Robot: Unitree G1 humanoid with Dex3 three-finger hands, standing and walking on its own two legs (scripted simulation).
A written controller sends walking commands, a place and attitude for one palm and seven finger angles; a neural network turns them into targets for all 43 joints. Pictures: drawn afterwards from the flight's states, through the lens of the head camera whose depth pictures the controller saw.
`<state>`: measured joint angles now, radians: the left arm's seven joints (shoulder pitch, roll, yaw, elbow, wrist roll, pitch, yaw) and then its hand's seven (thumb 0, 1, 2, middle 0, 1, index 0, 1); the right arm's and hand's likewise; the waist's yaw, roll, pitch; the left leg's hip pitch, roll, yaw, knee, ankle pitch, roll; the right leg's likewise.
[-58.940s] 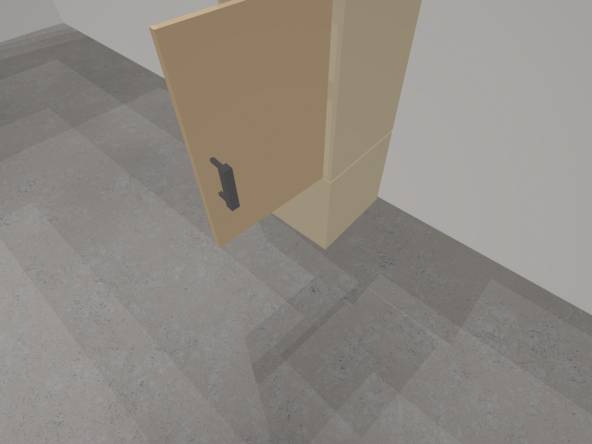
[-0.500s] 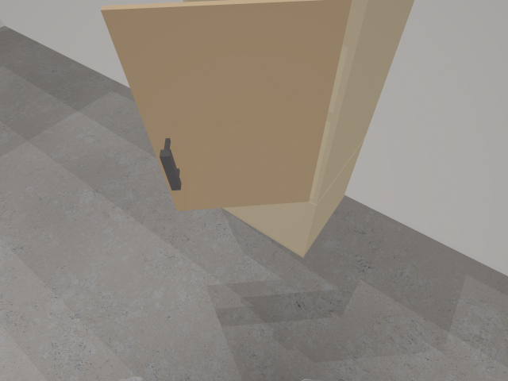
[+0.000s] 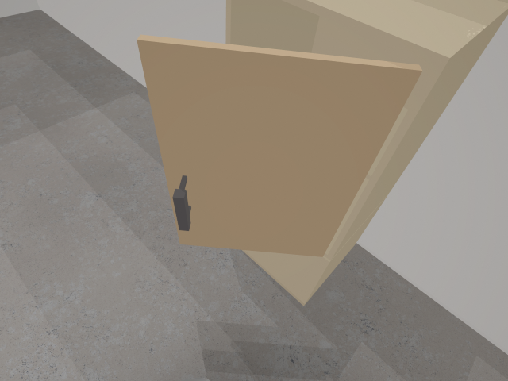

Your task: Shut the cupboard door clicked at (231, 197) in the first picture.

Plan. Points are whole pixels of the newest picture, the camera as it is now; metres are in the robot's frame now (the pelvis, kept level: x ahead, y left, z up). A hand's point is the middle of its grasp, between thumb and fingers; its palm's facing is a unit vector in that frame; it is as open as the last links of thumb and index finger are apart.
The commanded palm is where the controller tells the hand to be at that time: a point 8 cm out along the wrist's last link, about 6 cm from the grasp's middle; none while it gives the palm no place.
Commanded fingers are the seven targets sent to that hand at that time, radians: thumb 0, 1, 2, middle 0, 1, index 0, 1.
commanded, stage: come to a stop and stand still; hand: left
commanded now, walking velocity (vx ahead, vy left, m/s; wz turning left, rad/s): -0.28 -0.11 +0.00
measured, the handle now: (184, 203) +0.47 +0.20 -0.09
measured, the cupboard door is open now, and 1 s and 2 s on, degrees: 40 40 40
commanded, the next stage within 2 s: look again from close up in 1.76 s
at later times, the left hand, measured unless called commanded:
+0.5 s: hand out of the picture -0.01 +0.11 -0.15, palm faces +0.02 -0.98 -0.21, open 7.4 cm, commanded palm none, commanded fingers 0.00 0.90 0.90 -0.20 -0.30 -0.20 -0.30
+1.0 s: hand out of the picture -0.01 +0.16 -0.17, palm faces +0.01 -0.97 -0.24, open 7.4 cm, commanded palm none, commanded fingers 0.00 0.90 0.90 -0.20 -0.30 -0.20 -0.30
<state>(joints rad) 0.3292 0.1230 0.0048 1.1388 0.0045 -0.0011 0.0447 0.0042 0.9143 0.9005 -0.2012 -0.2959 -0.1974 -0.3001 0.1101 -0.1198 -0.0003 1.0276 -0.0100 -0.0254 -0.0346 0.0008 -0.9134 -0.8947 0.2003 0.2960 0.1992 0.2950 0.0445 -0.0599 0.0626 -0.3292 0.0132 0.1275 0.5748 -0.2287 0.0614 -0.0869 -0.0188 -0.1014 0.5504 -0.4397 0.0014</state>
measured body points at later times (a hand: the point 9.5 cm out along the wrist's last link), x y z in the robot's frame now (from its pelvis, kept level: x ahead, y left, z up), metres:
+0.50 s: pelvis -0.03 -0.07 +0.02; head -0.02 -0.08 +0.47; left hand -0.01 +0.16 -0.13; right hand -0.02 -0.33 -0.14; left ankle -0.03 +0.06 -0.69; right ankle -0.05 -0.18 -0.73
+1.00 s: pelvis -0.05 -0.03 +0.00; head -0.04 -0.03 +0.45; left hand -0.01 +0.21 -0.15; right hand +0.02 -0.26 -0.15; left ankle -0.05 +0.06 -0.73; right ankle -0.05 -0.18 -0.73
